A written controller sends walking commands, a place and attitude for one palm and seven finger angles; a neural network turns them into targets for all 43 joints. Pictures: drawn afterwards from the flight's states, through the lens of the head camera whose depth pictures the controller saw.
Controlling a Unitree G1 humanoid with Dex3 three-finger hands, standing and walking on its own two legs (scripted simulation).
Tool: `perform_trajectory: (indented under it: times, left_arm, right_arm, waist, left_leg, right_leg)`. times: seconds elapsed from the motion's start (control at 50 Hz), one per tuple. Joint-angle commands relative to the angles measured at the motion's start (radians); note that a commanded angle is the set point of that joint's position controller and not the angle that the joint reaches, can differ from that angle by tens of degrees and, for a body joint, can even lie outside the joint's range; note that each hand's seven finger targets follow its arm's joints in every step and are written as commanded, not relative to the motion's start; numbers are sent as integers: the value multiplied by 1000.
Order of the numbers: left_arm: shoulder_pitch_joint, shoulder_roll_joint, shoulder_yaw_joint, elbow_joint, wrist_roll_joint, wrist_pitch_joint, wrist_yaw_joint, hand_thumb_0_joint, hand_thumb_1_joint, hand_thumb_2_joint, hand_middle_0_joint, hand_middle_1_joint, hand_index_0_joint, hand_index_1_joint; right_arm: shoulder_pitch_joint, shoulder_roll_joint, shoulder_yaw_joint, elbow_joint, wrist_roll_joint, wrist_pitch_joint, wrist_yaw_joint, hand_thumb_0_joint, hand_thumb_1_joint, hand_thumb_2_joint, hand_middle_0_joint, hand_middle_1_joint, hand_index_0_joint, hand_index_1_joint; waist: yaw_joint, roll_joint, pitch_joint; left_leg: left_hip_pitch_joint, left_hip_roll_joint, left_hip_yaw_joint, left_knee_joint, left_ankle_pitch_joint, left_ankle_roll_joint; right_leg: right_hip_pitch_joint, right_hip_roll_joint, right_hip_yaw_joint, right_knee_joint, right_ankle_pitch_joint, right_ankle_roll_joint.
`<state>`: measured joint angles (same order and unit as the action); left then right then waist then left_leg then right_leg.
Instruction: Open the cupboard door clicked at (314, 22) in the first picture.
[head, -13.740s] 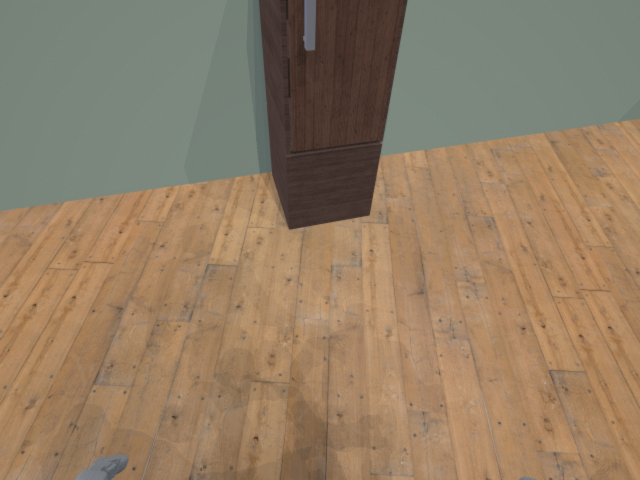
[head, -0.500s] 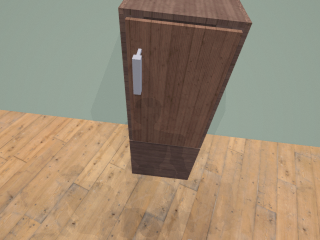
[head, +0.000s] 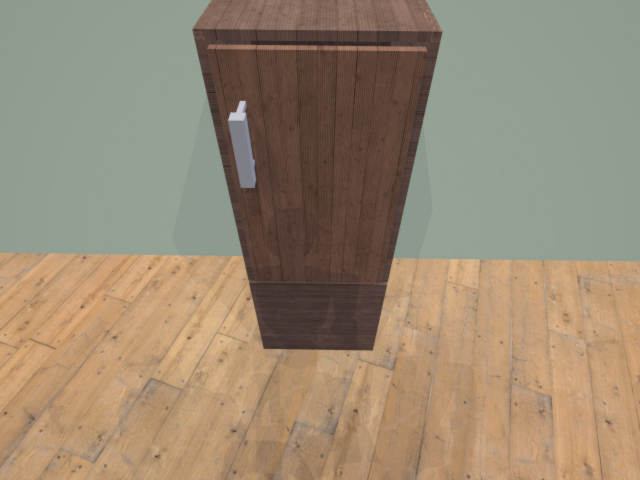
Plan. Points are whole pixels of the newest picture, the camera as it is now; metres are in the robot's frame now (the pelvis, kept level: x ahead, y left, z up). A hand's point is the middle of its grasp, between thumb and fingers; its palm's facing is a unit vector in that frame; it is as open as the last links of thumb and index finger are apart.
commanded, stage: come to a stop and stand still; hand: left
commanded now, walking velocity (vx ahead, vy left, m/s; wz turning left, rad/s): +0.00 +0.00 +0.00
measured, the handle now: (245, 144) +0.62 +0.16 +0.09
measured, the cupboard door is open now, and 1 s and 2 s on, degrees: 0 0 0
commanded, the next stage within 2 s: look again from close up in 0.20 s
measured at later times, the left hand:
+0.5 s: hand out of the picture -0.01 +0.18 -0.18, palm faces +0.03 -0.98 -0.18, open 7.4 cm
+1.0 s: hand out of the picture +0.14 +0.22 -0.12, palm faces +0.21 -0.95 -0.22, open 7.4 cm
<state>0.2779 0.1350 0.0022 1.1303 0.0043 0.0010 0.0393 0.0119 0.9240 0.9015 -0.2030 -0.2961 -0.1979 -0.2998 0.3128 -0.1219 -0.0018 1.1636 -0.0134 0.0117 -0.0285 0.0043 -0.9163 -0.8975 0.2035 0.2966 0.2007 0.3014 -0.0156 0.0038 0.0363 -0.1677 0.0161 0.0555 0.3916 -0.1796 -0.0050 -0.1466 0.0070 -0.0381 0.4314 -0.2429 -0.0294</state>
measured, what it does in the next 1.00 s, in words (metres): stands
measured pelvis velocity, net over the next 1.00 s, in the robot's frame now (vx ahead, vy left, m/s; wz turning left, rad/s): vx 0.03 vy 0.03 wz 0.00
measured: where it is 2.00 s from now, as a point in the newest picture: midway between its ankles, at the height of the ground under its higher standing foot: outside the picture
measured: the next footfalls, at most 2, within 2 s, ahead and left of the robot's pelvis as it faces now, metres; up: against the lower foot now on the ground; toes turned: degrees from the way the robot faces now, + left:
none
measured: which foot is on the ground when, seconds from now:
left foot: down 0.00-1.00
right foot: down 0.00-1.00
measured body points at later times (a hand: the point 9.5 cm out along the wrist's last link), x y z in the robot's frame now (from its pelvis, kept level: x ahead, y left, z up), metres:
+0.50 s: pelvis +0.01 +0.02 -0.01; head +0.01 +0.01 +0.44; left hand -0.01 +0.23 -0.17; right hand +0.00 -0.19 -0.17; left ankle +0.02 +0.12 -0.74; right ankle +0.00 -0.10 -0.74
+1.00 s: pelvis +0.03 +0.03 -0.01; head +0.04 +0.03 +0.44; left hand +0.12 +0.27 -0.10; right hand +0.08 -0.21 -0.14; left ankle +0.02 +0.12 -0.74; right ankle +0.00 -0.10 -0.74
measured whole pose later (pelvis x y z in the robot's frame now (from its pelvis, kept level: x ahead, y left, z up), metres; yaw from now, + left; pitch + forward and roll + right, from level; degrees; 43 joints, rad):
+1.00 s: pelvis +0.03 +0.03 -0.01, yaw +0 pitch +0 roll +1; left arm 0.46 0.18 0.04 0.41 -0.09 0.02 0.10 0.02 0.91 0.90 -0.21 -0.30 -0.20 -0.31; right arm 0.32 -0.18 0.01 0.94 0.02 -0.17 -0.06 0.01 -0.92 -0.90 0.21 0.30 0.20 0.30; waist 0.00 -0.02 0.00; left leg -0.24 -0.02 0.07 0.51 -0.28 0.03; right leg -0.21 -0.04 -0.02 0.55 -0.34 0.00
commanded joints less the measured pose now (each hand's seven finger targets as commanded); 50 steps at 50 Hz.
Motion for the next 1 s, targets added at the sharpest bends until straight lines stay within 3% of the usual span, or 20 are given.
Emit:
perform_trajectory:
  times: [0.0, 0.26, 0.28, 0.3, 0.32, 0.34, 0.38, 0.46, 0.52, 0.6, 0.68, 0.86, 0.88, 0.9, 0.92, 0.94, 0.96, 0.98]
  left_arm:
    - [65, 90, 18, -22, 1, -5, 2, 0, 900, 900, -200, -300, -200, -300]
    - [101, 56, 14, -7, 1, -15, 4, 0, 900, 900, -200, -300, -200, -300]
    - [166, 88, 4, 8, 24, -51, 37, 0, 900, 900, -200, -300, -200, -300]
    - [110, 136, 13, -44, 13, -56, 28, 0, 900, 900, -200, -300, -200, -300]
    - [66, 124, 14, -64, 13, -52, 20, 0, 900, 900, -200, -300, -200, -300]
    - [57, 126, 20, -71, 15, -53, 17, 0, 900, 900, -200, -300, -200, -300]
    - [75, 91, 12, -72, 11, -49, 12, 0, 900, 900, -200, -300, -200, -300]
    - [94, 75, 9, -73, 13, -38, 4, 0, 900, 900, -200, -300, -200, -300]
    - [102, 70, 7, -71, 13, -36, 3, 0, 900, 900, -200, -300, -200, -300]
    - [98, 85, 11, -78, 12, -36, 3, 0, 900, 900, -200, -300, -200, -300]
    - [88, 109, 16, -81, 11, -36, 3, 0, 900, 900, -200, -300, -200, -300]
    - [66, 132, 19, -79, 13, -30, 3, 0, 900, 900, -200, -300, -200, -300]
    - [134, 133, 12, -51, 19, -37, 40, 0, 900, 900, -200, -300, -200, -300]
    - [-599, 381, 169, -1653, -175, -243, 41, 0, 877, 890, -202, -315, -202, -315]
    - [-140, 313, 154, -1398, -96, -189, 72, 0, 853, 880, -203, -330, -203, -330]
    - [-103, 244, 114, -1316, -114, -140, 119, 0, 830, 870, -205, -345, -205, -345]
    - [210, -24, -33, -1078, -135, -42, 104, 0, 807, 860, -207, -360, -207, -360]
    - [28, 41, 16, -1278, -167, -72, 84, 0, 783, 850, -208, -375, -208, -375]
  right_arm:
    - [66, -71, -18, -20, 1, -13, -5, 0, -900, -900, 200, 300, 200, 300]
    - [101, -53, -17, -12, 6, -27, -11, 0, -900, -900, 200, 300, 200, 300]
    - [-38, -100, -8, -88, 3, -47, 5, 0, -900, -900, 200, 300, 200, 300]
    - [39, -54, -11, -119, 3, -31, 11, 0, -900, -900, 200, 300, 200, 300]
    - [64, -53, -14, -101, -3, -27, 12, 0, -900, -900, 200, 300, 200, 300]
    - [99, -63, -11, -104, -9, -28, 17, 0, -900, -900, 200, 300, 200, 300]
    - [100, -67, -10, -113, -9, -33, 15, 0, -900, -900, 200, 300, 200, 300]
    - [70, -91, -10, -133, -8, -43, 8, 0, -900, -900, 200, 300, 200, 300]
    - [55, -109, -9, -132, -5, -50, 4, 0, -900, -900, 200, 300, 200, 300]
    - [49, -123, -8, -127, -3, -57, 1, 0, -900, -900, 200, 300, 200, 300]
    - [35, -132, -8, -118, -2, -62, -1, 0, -900, -900, 200, 300, 200, 300]
    - [-3, -151, -9, -102, -1, -59, -7, 0, -900, -900, 200, 300, 200, 300]
    - [-77, -172, -12, -169, 14, -50, 4, 0, -900, -900, 200, 300, 200, 300]
    - [-40, -321, -52, -515, 54, -199, -27, 0, -900, -900, 200, 300, 200, 300]
    - [-123, -216, -10, -451, 45, -294, -64, 0, -900, -900, 200, 300, 200, 300]
    - [-113, -208, -25, -388, 50, -320, -70, 0, -900, -900, 200, 300, 200, 300]
    - [-92, -170, -24, -386, 65, -313, -56, 0, -900, -900, 200, 300, 200, 300]
    - [-112, -216, -37, -474, 63, -320, -46, 0, -900, -900, 200, 300, 200, 300]
  waist:
    - [13, -3, 93]
    - [14, -3, 53]
    - [61, -20, 69]
    - [-17, -16, -17]
    - [-26, 28, 22]
    - [-34, 36, -4]
    - [-23, 37, 22]
    - [6, 38, 54]
    - [16, -10, 60]
    - [18, -30, 29]
    - [21, -4, -13]
    - [20, 20, -14]
    - [49, -88, 48]
    - [-77, 113, -465]
    - [28, 274, -445]
    - [-5, 237, -361]
    - [-16, 161, -200]
    - [-20, 131, -87]
  left_leg:
    - [-28, 66, -88, -76, -95, 18]
    - [-17, 80, -101, -68, -27, 22]
    - [-110, 88, -58, 163, 48, -5]
    - [-82, 43, -61, 161, -142, -1]
    - [-59, 40, -62, 141, -127, 7]
    - [-62, 44, -64, 134, -76, 14]
    - [-99, 56, -90, 82, -92, 28]
    - [-170, 81, -143, -13, -135, 50]
    - [-158, 88, -146, -28, -95, 57]
    - [-110, 87, -127, -15, 24, 60]
    - [-62, 86, -110, 7, 138, 60]
    - [-20, 91, -97, 16, 204, 56]
    - [-88, 113, -80, 187, 251, 27]
    - [184, -3, -72, 69, 328, 31]
    - [291, 46, -74, 47, 473, 18]
    - [171, 40, -72, 42, 378, -19]
    - [85, 42, -88, 25, 295, -8]
    - [-5, 30, -109, 44, 203, -3]
  right_leg:
    - [-138, -112, 128, -159, -139, -3]
    - [-112, -106, 109, -126, -32, -4]
    - [-92, -161, 160, -102, 363, 2]
    - [-109, -218, 209, -142, 58, -38]
    - [-187, -191, 187, -147, -175, -59]
    - [-188, -156, 139, -105, -182, -54]
    - [-188, -113, 117, -67, -189, -45]
    - [-136, -75, 83, 2, -107, -27]
    - [-116, -76, 78, 10, -35, -18]
    - [-89, -85, 77, 15, 48, -10]
    - [-59, -95, 79, 21, 121, -6]
    - [-48, -101, 82, 15, 175, -5]
    - [-87, -143, 130, -42, 382, 13]
    - [-32, -46, 26, 67, 387, -11]
    - [-79, -12, 3, 135, 172, -20]
    - [-126, -9, -36, 147, 40, -9]
    - [-203, -14, -52, 131, -9, 5]
    - [-206, -19, -58, 110, 29, 5]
